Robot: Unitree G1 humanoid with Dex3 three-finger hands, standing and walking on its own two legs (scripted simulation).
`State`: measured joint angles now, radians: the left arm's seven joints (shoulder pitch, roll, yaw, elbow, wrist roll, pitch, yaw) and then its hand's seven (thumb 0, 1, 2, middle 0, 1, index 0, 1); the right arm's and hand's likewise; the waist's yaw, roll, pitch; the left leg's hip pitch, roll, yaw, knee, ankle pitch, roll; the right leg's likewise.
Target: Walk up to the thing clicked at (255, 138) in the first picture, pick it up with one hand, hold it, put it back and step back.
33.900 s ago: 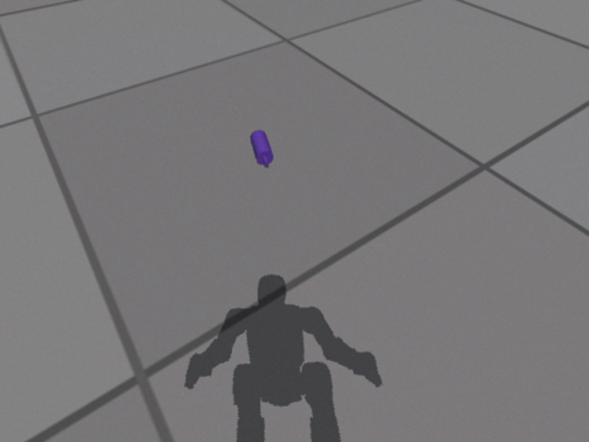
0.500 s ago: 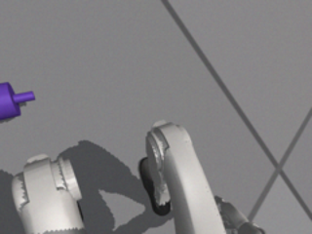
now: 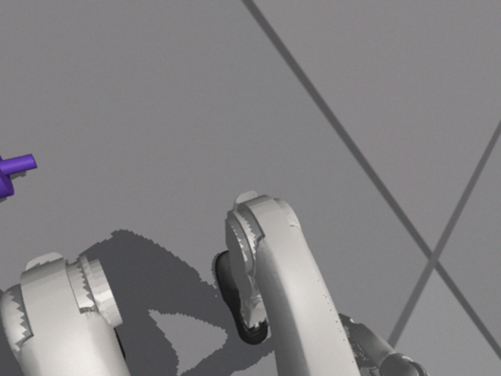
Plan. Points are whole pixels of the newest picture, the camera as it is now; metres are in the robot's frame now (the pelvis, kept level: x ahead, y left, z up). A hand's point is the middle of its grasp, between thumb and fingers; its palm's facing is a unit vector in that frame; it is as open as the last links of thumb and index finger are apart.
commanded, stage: rest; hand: left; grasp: from above
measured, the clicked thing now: out of the picture +0.44 +0.31 -0.25
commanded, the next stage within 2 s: open in 0.10 s
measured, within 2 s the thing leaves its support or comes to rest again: rests again in 0.54 s
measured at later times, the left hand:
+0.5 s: hand out of the picture +0.43 +0.33 -0.23, palm faces -0.46 -0.15 -0.88, open 11.5 cm
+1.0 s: hand out of the picture +0.43 +0.34 -0.23, palm faces -0.46 -0.17 -0.87, open 13.7 cm
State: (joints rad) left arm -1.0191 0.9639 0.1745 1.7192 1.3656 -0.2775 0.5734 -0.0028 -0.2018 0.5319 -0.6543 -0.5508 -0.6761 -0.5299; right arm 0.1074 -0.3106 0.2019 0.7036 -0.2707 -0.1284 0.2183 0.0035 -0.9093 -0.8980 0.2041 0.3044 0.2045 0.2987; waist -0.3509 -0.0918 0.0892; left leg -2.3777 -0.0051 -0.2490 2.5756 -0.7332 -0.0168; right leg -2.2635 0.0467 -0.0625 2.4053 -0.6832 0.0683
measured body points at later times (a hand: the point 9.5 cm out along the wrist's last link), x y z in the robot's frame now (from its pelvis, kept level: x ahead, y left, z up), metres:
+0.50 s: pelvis +0.00 +0.00 +0.00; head +0.25 +0.13 +0.34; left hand +0.45 +0.34 -0.18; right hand +0.07 -0.26 -0.06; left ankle +0.06 +0.13 -0.26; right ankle +0.11 -0.14 -0.26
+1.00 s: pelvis +0.00 +0.00 +0.00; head +0.26 +0.13 +0.34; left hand +0.45 +0.34 -0.18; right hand +0.07 -0.26 -0.06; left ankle +0.06 +0.13 -0.26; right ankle +0.11 -0.14 -0.26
